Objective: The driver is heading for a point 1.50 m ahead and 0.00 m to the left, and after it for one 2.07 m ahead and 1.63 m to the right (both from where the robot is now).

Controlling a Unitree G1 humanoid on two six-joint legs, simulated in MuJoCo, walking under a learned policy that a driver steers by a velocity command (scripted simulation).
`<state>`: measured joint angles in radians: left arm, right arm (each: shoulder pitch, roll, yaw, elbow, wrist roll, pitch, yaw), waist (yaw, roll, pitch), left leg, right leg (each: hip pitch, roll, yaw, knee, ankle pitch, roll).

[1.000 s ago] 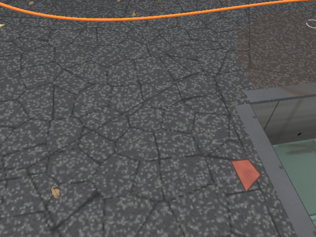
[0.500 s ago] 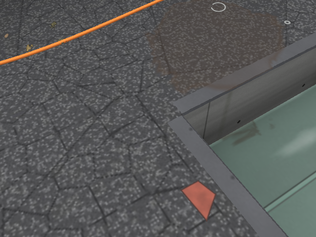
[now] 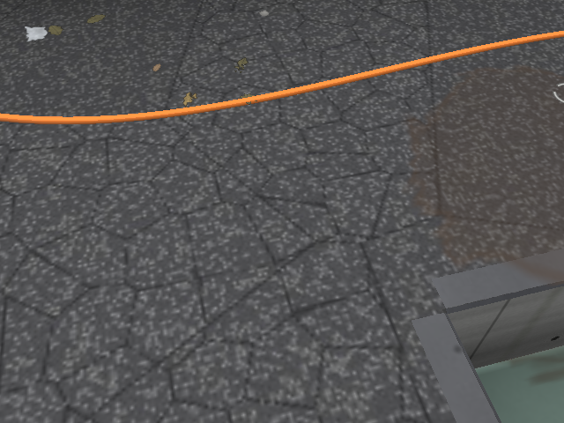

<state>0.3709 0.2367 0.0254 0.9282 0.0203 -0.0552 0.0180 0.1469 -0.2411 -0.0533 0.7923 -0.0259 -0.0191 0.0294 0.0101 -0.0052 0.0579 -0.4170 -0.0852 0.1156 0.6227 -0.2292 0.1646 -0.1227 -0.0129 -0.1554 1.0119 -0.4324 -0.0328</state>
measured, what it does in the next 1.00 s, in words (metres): walks ahead: right foot, then left foot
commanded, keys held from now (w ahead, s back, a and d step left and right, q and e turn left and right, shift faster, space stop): w+q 0.30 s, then w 0.02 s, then w+e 0.68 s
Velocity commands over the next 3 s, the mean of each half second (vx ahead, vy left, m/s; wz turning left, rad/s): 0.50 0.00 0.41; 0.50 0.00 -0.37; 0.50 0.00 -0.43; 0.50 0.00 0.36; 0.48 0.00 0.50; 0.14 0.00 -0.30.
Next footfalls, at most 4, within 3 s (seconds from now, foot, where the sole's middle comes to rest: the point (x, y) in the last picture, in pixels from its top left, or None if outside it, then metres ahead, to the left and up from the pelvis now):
0.46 right None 0.44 -0.07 -0.75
0.96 left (235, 340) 0.66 0.16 -0.75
1.48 right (338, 266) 0.87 -0.11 -0.75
2.02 left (284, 180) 1.19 0.04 -0.75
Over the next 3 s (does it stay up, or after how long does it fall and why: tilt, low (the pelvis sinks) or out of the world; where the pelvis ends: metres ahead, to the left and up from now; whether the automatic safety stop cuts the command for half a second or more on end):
stays up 1.41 -0.01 0.02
